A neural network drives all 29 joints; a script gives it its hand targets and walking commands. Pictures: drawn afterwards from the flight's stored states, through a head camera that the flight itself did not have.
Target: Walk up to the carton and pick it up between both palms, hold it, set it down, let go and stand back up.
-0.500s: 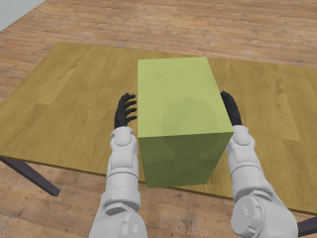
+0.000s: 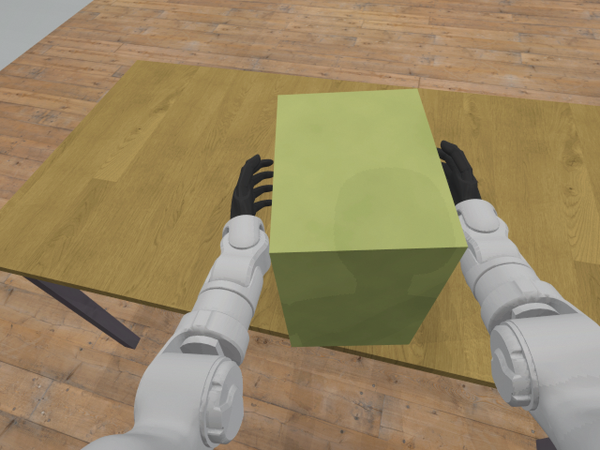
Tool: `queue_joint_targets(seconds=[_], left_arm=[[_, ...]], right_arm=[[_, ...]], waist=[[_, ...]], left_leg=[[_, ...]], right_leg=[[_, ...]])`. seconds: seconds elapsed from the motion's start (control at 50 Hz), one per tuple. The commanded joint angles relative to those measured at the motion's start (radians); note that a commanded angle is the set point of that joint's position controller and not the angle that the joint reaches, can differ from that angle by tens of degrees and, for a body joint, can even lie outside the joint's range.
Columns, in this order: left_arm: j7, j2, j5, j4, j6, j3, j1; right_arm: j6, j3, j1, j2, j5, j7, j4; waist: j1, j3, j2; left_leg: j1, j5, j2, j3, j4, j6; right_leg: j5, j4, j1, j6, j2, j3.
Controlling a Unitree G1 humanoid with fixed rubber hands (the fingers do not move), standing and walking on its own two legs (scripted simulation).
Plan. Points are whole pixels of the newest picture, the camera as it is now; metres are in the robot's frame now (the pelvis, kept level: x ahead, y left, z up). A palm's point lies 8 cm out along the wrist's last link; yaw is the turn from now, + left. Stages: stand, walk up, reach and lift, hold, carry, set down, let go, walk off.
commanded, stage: set down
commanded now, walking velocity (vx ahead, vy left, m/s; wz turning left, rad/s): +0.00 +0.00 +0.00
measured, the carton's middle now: (348, 229) +0.43 +0.01 +0.02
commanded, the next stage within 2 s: none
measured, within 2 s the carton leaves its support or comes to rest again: neither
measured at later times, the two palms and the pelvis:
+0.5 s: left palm (218, 185) +0.41 +0.18 +0.13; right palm (500, 174) +0.46 -0.17 +0.12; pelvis -0.01 -0.01 +0.00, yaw +2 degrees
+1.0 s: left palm (196, 146) +0.40 +0.19 +0.20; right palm (537, 123) +0.46 -0.18 +0.20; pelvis -0.01 -0.01 +0.00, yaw +2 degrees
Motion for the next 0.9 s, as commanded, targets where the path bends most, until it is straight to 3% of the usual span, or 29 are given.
queue_joint_targets(seconds=[0.0,0.04,0.08,0.14,0.16,0.18,0.2,0.24,0.26,0.28,0.32,0.42,0.46,0.48,0.5,0.52,0.64,0.66,0.68,0.7,0.72,0.74,0.78,0.8,0.88], left_arm=[[-0.008,0.092,-0.004,-0.139,-0.051,-0.001,-0.341],[-0.017,0.105,-0.02,-0.121,-0.053,-0.001,-0.324],[-0.025,0.108,-0.042,-0.101,-0.062,-0.027,-0.333],[-0.034,0.156,-0.085,-0.136,-0.072,-0.04,-0.369],[-0.04,0.147,-0.091,-0.087,-0.068,-0.06,-0.35],[-0.042,0.171,-0.107,-0.155,-0.067,-0.064,-0.383],[-0.045,0.171,-0.121,-0.119,-0.057,-0.077,-0.387],[-0.049,0.186,-0.144,-0.158,-0.053,-0.084,-0.418],[-0.049,0.191,-0.149,-0.125,-0.049,-0.094,-0.432],[-0.046,0.211,-0.162,-0.177,-0.042,-0.092,-0.459],[-0.042,0.214,-0.174,-0.172,-0.021,-0.109,-0.471],[-0.042,0.238,-0.191,-0.233,0.097,-0.101,-0.475],[-0.047,0.227,-0.174,-0.215,0.143,-0.095,-0.444],[-0.051,0.231,-0.162,-0.201,0.162,-0.084,-0.436],[-0.051,0.252,-0.156,-0.258,0.183,-0.062,-0.452],[-0.051,0.235,-0.153,-0.234,0.204,-0.07,-0.441],[-0.041,0.244,-0.146,-0.38,0.313,-0.064,-0.446],[-0.043,0.232,-0.153,-0.368,0.335,-0.071,-0.432],[-0.045,0.234,-0.155,-0.373,0.347,-0.076,-0.451],[-0.04,0.255,-0.157,-0.416,0.365,-0.065,-0.468],[-0.034,0.244,-0.168,-0.438,0.382,-0.082,-0.484],[-0.032,0.222,-0.168,-0.439,0.394,-0.093,-0.473],[-0.022,0.259,-0.17,-0.529,0.433,-0.073,-0.506],[-0.021,0.247,-0.18,-0.496,0.452,-0.093,-0.509],[-0.017,0.255,-0.196,-0.546,0.508,-0.097,-0.529]], right_arm=[[-0.048,0.023,-0.405,-0.204,0.057,-0.005,-0.117],[-0.04,0.066,-0.393,-0.207,0.097,0.003,-0.091],[-0.034,0.078,-0.385,-0.21,0.122,0.013,-0.042],[-0.03,0.101,-0.417,-0.223,0.167,0.027,-0.108],[-0.021,0.124,-0.403,-0.212,0.18,0.033,-0.065],[-0.019,0.122,-0.432,-0.24,0.201,0.037,-0.123],[-0.008,0.137,-0.438,-0.238,0.214,0.042,-0.104],[0.003,0.133,-0.452,-0.251,0.223,0.049,-0.131],[0.01,0.126,-0.456,-0.249,0.221,0.052,-0.111],[0.013,0.128,-0.479,-0.265,0.229,0.056,-0.166],[0.033,0.132,-0.495,-0.266,0.236,0.057,-0.171],[0.11,0.136,-0.528,-0.309,0.258,0.058,-0.238],[0.138,0.128,-0.51,-0.315,0.24,0.055,-0.221],[0.152,0.133,-0.501,-0.307,0.242,0.055,-0.182],[0.16,0.117,-0.518,-0.329,0.234,0.054,-0.243],[0.173,0.126,-0.509,-0.318,0.238,0.054,-0.199],[0.234,0.113,-0.517,-0.34,0.262,0.062,-0.281],[0.251,0.11,-0.5,-0.339,0.261,0.064,-0.258],[0.264,0.103,-0.504,-0.338,0.255,0.067,-0.237],[0.275,0.101,-0.524,-0.353,0.264,0.071,-0.28],[0.288,0.094,-0.528,-0.355,0.261,0.073,-0.284],[0.3,0.092,-0.514,-0.343,0.261,0.078,-0.261],[0.317,0.068,-0.548,-0.382,0.262,0.079,-0.35],[0.33,0.072,-0.558,-0.371,0.264,0.079,-0.325],[0.376,0.056,-0.589,-0.39,0.266,0.081,-0.375]], waist=[[-0.009,-0.654,-0.085],[-0.002,-0.613,-0.1],[-0.019,-0.588,-0.085],[-0.011,-0.636,-0.081],[-0.02,-0.59,-0.086],[-0.014,-0.638,-0.057],[-0.018,-0.616,-0.064],[-0.015,-0.626,-0.053],[-0.023,-0.611,-0.052],[-0.012,-0.655,-0.058],[-0.024,-0.663,-0.063],[-0.015,-0.654,-0.089],[-0.027,-0.614,-0.089],[-0.015,-0.572,-0.102],[-0.008,-0.588,-0.103],[-0.017,-0.55,-0.105],[-0.014,-0.531,-0.082],[-0.029,-0.5,-0.082],[-0.033,-0.471,-0.073],[-0.012,-0.492,-0.065],[-0.034,-0.492,-0.06],[-0.035,-0.476,-0.048],[-0.031,-0.546,-0.038],[-0.041,-0.522,-0.039],[-0.041,-0.544,-0.039]], left_leg=[[0.092,0.391,-0.046,-0.004,0.013,-0.042],[0.048,0.364,-0.049,-0.013,0.005,-0.031],[0.028,0.318,-0.05,-0.021,0.003,-0.028],[0.015,0.274,-0.052,-0.026,0.013,-0.02],[-0.003,0.253,-0.056,-0.034,0.015,-0.015],[0.012,0.257,-0.05,-0.033,0.011,-0.019],[0.004,0.24,-0.054,-0.041,0.015,-0.017],[0.01,0.214,-0.05,-0.04,0.017,-0.017],[-0.001,0.184,-0.053,-0.044,0.019,-0.015],[0.015,0.195,-0.053,-0.043,0.021,-0.015],[0.017,0.186,-0.053,-0.051,0.027,-0.011],[0.065,0.184,-0.05,-0.062,0.012,-0.005],[0.086,0.209,-0.05,-0.072,0.003,-0.005],[0.084,0.204,-0.051,-0.073,-0.004,-0.006],[0.103,0.213,-0.056,-0.069,-0.012,-0.006],[0.109,0.221,-0.056,-0.072,-0.015,-0.007],[0.159,0.251,-0.06,-0.068,-0.034,-0.02],[0.163,0.244,-0.06,-0.072,-0.038,-0.016],[0.16,0.218,-0.057,-0.072,-0.044,-0.017],[0.182,0.209,-0.058,-0.066,-0.053,-0.019],[0.188,0.198,-0.057,-0.068,-0.059,-0.019],[0.194,0.204,-0.054,-0.072,-0.055,-0.021],[0.23,0.235,-0.062,-0.068,-0.052,-0.027],[0.212,0.221,-0.061,-0.069,-0.049,-0.023],[0.211,0.19,-0.055,-0.071,-0.057,-0.021]], right_leg=[[0.601,0.114,0.481,0.07,-0.005,0.065],[0.608,0.115,0.51,0.072,-0.015,0.081],[0.546,0.117,0.476,0.072,-0.018,0.082],[0.497,0.113,0.474,0.077,-0.03,0.097],[0.479,0.116,0.465,0.077,-0.033,0.101],[0.475,0.116,0.47,0.076,-0.039,0.109],[0.453,0.116,0.458,0.076,-0.036,0.11],[0.387,0.108,0.434,0.077,-0.043,0.117],[0.343,0.107,0.406,0.076,-0.044,0.115],[0.328,0.106,0.411,0.077,-0.04,0.116],[0.333,0.113,0.401,0.079,-0.042,0.116],[0.305,0.099,0.402,0.077,-0.037,0.108],[0.33,0.097,0.398,0.078,-0.029,0.097],[0.336,0.095,0.407,0.08,-0.032,0.1],[0.353,0.085,0.431,0.082,-0.028,0.103],[0.356,0.088,0.427,0.083,-0.025,0.095],[0.383,0.066,0.458,0.085,-0.021,0.094],[0.379,0.059,0.446,0.081,-0.019,0.092],[0.324,0.049,0.422,0.08,-0.022,0.091],[0.307,0.038,0.433,0.082,-0.026,0.097],[0.283,0.033,0.417,0.08,-0.021,0.089],[0.27,0.035,0.408,0.075,-0.025,0.091],[0.316,0.034,0.417,0.077,-0.017,0.086],[0.307,0.039,0.408,0.078,-0.022,0.081],[0.275,0.034,0.422,0.081,-0.03,0.098]])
